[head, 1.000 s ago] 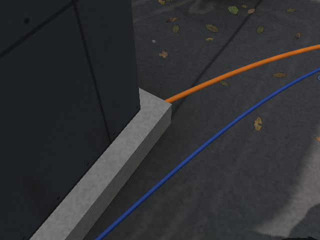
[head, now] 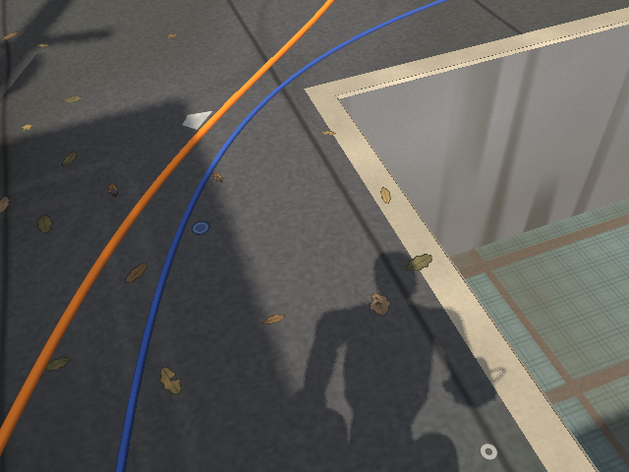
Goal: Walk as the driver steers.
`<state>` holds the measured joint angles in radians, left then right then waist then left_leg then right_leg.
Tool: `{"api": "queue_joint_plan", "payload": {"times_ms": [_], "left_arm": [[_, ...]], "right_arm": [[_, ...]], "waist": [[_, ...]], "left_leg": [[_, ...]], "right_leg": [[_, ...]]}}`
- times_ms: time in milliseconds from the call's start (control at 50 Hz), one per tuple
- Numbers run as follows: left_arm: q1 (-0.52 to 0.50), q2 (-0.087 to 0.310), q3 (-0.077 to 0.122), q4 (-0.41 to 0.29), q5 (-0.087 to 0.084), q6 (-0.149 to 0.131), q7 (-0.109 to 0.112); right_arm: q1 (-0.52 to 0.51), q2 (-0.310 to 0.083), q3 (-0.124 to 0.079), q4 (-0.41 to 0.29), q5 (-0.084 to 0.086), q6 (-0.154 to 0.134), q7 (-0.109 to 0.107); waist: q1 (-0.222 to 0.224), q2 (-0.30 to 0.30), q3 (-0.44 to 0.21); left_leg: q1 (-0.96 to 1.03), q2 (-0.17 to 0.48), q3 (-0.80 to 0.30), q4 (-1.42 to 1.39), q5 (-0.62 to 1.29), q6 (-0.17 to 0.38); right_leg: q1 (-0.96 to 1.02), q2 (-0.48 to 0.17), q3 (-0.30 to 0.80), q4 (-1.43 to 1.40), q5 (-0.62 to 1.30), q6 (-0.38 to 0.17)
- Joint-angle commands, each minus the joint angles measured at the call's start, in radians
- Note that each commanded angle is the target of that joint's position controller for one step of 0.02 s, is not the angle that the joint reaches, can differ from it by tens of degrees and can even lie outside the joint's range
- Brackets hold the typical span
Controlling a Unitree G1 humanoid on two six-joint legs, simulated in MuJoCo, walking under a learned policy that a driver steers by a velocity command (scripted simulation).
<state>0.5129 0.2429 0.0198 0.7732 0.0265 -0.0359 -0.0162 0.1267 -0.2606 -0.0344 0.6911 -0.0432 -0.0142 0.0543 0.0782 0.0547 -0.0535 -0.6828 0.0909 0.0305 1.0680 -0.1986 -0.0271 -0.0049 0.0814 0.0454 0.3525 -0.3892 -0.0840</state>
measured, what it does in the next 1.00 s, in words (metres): walks ahead, turning left: left foot, then right foot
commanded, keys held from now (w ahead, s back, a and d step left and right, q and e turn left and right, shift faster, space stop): w+q+shift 0.56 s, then q+shift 0.44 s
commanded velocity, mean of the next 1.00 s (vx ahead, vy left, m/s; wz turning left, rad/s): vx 0.72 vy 0.00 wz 0.65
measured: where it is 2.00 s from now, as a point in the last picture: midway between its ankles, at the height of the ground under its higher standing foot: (304, 321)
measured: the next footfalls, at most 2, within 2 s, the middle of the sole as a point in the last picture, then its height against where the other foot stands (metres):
left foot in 0.20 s outside the picture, level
right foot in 0.66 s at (387, 360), level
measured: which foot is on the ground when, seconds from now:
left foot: up 0.00-0.18, down 0.20-0.66, up 0.68-1.00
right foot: down 0.00-0.20, up 0.22-0.64, down 0.66-1.00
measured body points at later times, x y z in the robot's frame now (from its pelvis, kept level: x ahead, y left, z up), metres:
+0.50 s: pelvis +0.42 +0.04 +0.01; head +0.43 +0.04 +0.46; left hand +0.62 +0.29 -0.05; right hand +0.40 -0.25 -0.12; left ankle +0.33 +0.07 -0.73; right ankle +0.62 -0.11 -0.67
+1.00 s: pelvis +0.76 +0.09 -0.01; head +0.78 +0.15 +0.44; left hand +0.64 +0.39 -0.13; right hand +1.11 +0.05 -0.06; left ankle +0.81 +0.26 -0.71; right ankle +0.77 -0.05 -0.73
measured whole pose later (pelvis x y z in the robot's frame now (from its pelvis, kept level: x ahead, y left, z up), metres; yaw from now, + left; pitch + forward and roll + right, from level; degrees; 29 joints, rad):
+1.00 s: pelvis +0.76 +0.09 -0.01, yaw +42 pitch +0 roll -3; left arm 0.17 0.33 0.08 0.73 -0.03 -0.05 0.01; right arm 0.05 -0.36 -0.07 0.55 0.02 0.06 0.05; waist 0.08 0.01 0.13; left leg -0.61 0.08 0.07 0.78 -0.12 0.00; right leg -0.07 -0.06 -0.30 0.50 -0.39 0.03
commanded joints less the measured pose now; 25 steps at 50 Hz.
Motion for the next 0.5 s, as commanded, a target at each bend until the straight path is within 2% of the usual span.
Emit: {"api": "queue_joint_plan", "payload": {"times_ms": [20,60,100,120,140,160,180,200,220,240,260,280,300,320,340,360,400,440,460,500], "left_arm": [[-0.026,0.207,0.056,-0.015,-0.011,-0.037,0.005],[-0.032,0.224,0.06,0.009,-0.01,-0.05,0.006],[-0.049,0.219,0.057,0.031,-0.012,-0.063,0.007],[-0.058,0.224,0.053,0.042,-0.007,-0.069,0.007],[-0.057,0.241,0.058,0.052,0.006,-0.07,0.012],[-0.074,0.266,0.066,0.058,0.02,-0.064,0.023],[-0.11,0.284,0.075,0.056,0.038,-0.05,0.034],[-0.155,0.294,0.079,0.055,0.038,-0.033,0.046],[-0.139,0.246,0.064,0.039,0.027,-0.037,0.039],[-0.065,0.087,0.025,0.01,0.019,-0.059,0.001],[-0.154,0.137,0.017,-0.013,0.027,-0.083,0.001],[-0.224,0.186,0.021,-0.03,0.024,-0.098,-0.002],[-0.257,0.187,0.012,-0.038,0.031,-0.103,-0.001],[-0.294,0.183,0.008,-0.056,0.046,-0.098,0.001],[-0.302,0.173,0.0,-0.072,0.056,-0.082,0.0],[-0.31,0.154,-0.01,-0.077,0.059,-0.066,-0.003],[-0.361,0.137,-0.024,-0.1,0.059,-0.044,-0.006],[-0.521,0.112,-0.044,-0.174,0.04,-0.047,-0.016],[-0.572,0.1,-0.052,-0.196,0.032,-0.049,-0.023],[-0.619,0.091,-0.056,-0.22,0.018,-0.052,-0.032]], "right_arm": [[-0.189,-0.112,-0.023,-0.108,0.017,-0.015,0.005],[-0.213,-0.095,-0.01,-0.117,0.028,-0.015,0.012],[-0.203,-0.08,0.0,-0.108,0.029,-0.016,0.021],[-0.198,-0.085,-0.006,-0.097,0.031,-0.017,0.016],[-0.146,-0.099,-0.013,-0.079,0.038,-0.015,0.011],[-0.042,-0.12,-0.022,-0.05,0.039,-0.015,0.004],[0.15,-0.152,-0.038,0.008,0.042,-0.015,-0.006],[0.378,-0.172,-0.053,0.083,0.038,-0.014,-0.024],[0.506,-0.257,-0.084,0.123,0.028,-0.007,-0.045],[0.455,-0.309,-0.092,0.143,0.028,0.003,-0.048],[0.305,-0.217,-0.07,0.106,0.046,0.003,-0.034],[0.265,-0.191,-0.068,0.093,0.042,-0.001,-0.031],[0.271,-0.193,-0.072,0.109,0.046,-0.005,-0.028],[0.262,-0.173,-0.064,0.12,0.049,-0.009,-0.034],[0.255,-0.149,-0.053,0.133,0.045,-0.014,-0.04],[0.253,-0.157,-0.055,0.134,0.041,-0.022,-0.041],[0.281,-0.167,-0.057,0.127,0.042,-0.037,-0.043],[0.301,-0.18,-0.066,0.116,0.039,-0.045,-0.049],[0.295,-0.183,-0.071,0.108,0.042,-0.047,-0.047],[0.299,-0.207,-0.085,0.097,0.051,-0.048,-0.043]], "waist": [[-0.013,-0.122,0.202],[-0.013,-0.141,0.208],[-0.024,-0.127,0.213],[-0.028,-0.119,0.187],[-0.056,-0.133,0.132],[-0.11,-0.171,0.066],[-0.2,-0.194,-0.03],[-0.321,-0.153,-0.105],[-0.346,-0.016,-0.149],[-0.185,0.338,-0.137],[-0.157,0.205,-0.09],[-0.149,0.067,-0.02],[-0.134,-0.03,0.009],[-0.107,-0.075,0.06],[-0.073,-0.062,0.084],[-0.058,-0.031,0.105],[-0.056,-0.063,0.148],[-0.091,-0.072,0.207],[-0.107,-0.062,0.214],[-0.141,-0.048,0.186]], "left_leg": [[-0.186,-0.007,0.007,-0.169,0.105,0.011],[-0.098,-0.021,0.049,-0.287,0.16,0.046],[0.04,-0.045,0.089,-0.418,0.207,0.109],[0.135,-0.088,0.126,-0.433,0.208,0.136],[0.208,-0.139,0.14,-0.417,0.167,0.154],[0.29,-0.178,0.14,-0.391,0.11,0.168],[0.44,-0.215,0.136,-0.366,0.053,0.182],[0.65,-0.227,0.119,-0.418,0.025,0.191],[0.862,-0.143,-0.081,-0.453,-0.218,0.241],[0.984,0.085,-0.682,-0.672,-0.485,0.405],[0.904,0.112,-0.909,-0.819,-0.515,0.4],[0.801,0.113,-0.815,-0.842,-0.493,0.389],[0.705,0.09,-0.737,-0.861,-0.399,0.368],[0.6,0.048,-0.647,-0.873,-0.296,0.347],[0.515,0.013,-0.584,-0.876,-0.233,0.345],[0.46,-0.022,-0.53,-0.886,-0.203,0.36],[0.373,-0.03,-0.492,-0.915,-0.158,0.378],[0.277,-0.042,-0.471,-0.971,-0.096,0.36],[0.254,-0.063,-0.448,-0.979,-0.053,0.331],[0.263,-0.074,-0.432,-0.969,0.078,0.282]], "right_leg": [[0.041,-0.22,0.211,-0.266,0.268,-0.156],[0.043,-0.225,0.125,-0.315,0.404,-0.141],[0.037,-0.225,0.032,-0.365,0.555,-0.117],[0.055,-0.238,-0.005,-0.335,0.82,-0.105],[0.106,-0.254,-0.035,-0.253,1.117,-0.091],[0.151,-0.269,-0.062,-0.13,1.355,-0.072],[0.158,-0.275,-0.082,0.078,1.489,-0.055],[0.078,-0.248,-0.118,0.388,1.475,-0.031],[-0.178,-0.154,-0.122,0.793,1.187,0.0],[-0.594,0.074,-0.05,1.143,0.044,0.052],[-0.687,0.043,0.088,1.185,0.047,0.019],[-0.696,-0.023,0.1,1.156,0.118,0.01],[-0.653,-0.071,0.091,1.06,0.143,0.005],[-0.622,-0.1,0.084,0.981,0.145,0.02],[-0.582,-0.116,0.081,0.922,0.128,0.045],[-0.572,-0.129,0.065,0.869,0.098,0.069],[-0.594,-0.156,0.031,0.766,0.082,0.111],[-0.589,-0.166,-0.007,0.585,0.215,0.147],[-0.552,-0.16,-0.019,0.487,0.306,0.154],[-0.448,-0.134,-0.032,0.348,0.469,0.149]]}}
Over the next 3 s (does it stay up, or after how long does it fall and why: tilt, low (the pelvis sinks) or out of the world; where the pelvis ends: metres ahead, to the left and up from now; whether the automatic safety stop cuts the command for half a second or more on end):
stays up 1.07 0.54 0.00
